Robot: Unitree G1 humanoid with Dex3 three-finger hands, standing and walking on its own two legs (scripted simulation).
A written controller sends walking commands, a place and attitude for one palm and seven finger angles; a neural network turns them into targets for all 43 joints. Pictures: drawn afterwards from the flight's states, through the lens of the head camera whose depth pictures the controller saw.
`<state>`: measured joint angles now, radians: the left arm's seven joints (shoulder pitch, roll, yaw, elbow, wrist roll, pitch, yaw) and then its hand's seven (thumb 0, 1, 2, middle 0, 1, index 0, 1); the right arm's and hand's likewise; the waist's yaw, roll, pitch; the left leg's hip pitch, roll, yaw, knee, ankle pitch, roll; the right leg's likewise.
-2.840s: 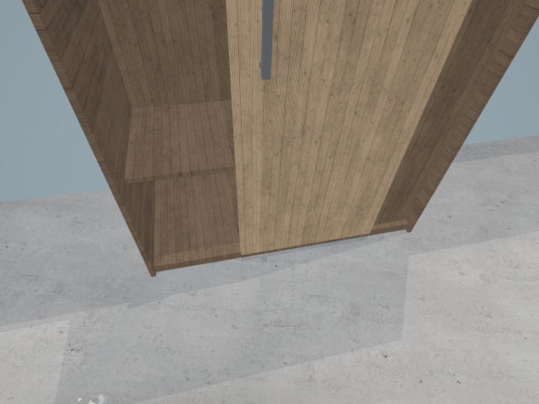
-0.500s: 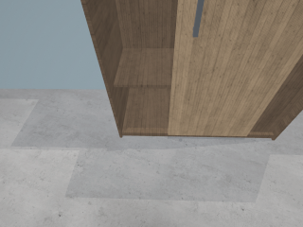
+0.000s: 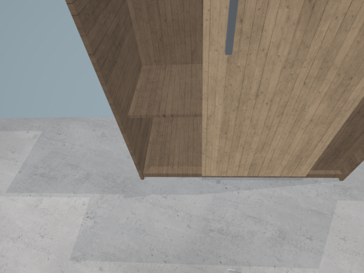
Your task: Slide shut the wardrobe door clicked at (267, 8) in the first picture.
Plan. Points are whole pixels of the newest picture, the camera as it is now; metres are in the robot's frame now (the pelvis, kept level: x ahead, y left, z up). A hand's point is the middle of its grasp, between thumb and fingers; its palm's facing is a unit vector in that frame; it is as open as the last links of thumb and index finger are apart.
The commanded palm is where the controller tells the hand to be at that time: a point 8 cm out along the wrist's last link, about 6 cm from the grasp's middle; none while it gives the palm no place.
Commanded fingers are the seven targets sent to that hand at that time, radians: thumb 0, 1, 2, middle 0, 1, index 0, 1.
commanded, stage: take the last steps up to it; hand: right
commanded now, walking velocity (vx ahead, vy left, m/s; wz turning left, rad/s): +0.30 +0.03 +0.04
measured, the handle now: out of the picture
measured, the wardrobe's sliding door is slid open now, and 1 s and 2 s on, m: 0.36 0.36 0.36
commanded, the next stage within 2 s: come to a stop and stand still in 0.36 s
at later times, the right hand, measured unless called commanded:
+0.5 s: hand (249, 218) +0.29 -0.16 -0.15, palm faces -0.07 +0.99 -0.16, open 7.4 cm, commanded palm none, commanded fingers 0.00 -0.90 -0.90 0.20 0.30 0.20 0.30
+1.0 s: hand (285, 245) +0.23 -0.24 -0.17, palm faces +0.11 +0.97 -0.21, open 7.4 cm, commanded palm none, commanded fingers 0.00 -0.90 -0.90 0.20 0.30 0.20 0.30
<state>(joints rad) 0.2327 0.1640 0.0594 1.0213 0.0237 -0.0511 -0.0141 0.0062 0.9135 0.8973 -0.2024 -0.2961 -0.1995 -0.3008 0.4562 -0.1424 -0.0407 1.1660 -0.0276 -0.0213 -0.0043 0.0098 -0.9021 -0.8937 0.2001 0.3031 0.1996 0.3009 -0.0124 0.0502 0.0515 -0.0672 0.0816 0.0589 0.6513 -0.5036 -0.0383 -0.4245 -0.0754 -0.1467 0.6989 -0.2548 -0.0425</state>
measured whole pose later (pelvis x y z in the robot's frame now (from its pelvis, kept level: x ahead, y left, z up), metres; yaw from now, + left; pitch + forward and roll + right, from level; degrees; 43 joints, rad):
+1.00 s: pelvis +0.18 -0.04 +0.01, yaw -2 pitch -1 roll +1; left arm 0.17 0.19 0.05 0.96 0.02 0.02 0.01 0.00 0.92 0.90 -0.20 -0.30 -0.20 -0.30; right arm 0.19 -0.23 -0.07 1.00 -0.03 0.06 -0.03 0.01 -0.91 -0.89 0.20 0.30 0.20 0.30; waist -0.03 0.05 0.04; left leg -0.44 0.08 0.09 0.66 -0.31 -0.01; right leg -0.28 -0.01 -0.06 0.64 -0.33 -0.04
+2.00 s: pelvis +0.15 -0.03 +0.03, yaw -1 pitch -1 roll -1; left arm 0.33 0.12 0.00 1.18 0.00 -0.01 0.04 0.00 0.91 0.90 -0.20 -0.30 -0.20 -0.30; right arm 0.35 -0.09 0.02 1.16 -0.01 -0.01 -0.05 0.01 -0.91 -0.89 0.20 0.30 0.20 0.30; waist 0.01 0.00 0.01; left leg -0.11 -0.02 0.02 0.40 -0.28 0.03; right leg -0.20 0.01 -0.09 0.38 -0.16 -0.03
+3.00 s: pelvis +0.19 -0.01 +0.03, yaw -1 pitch -1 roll -1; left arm 0.27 0.14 0.00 1.17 0.00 -0.01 0.05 0.00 0.91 0.90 -0.20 -0.30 -0.20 -0.30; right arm 0.33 -0.11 0.01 1.15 -0.01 -0.02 -0.05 0.01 -0.90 -0.89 0.20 0.30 0.20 0.30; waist 0.00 0.00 0.02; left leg -0.02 -0.05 0.04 0.35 -0.32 0.07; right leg -0.15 -0.02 -0.07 0.40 -0.23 0.01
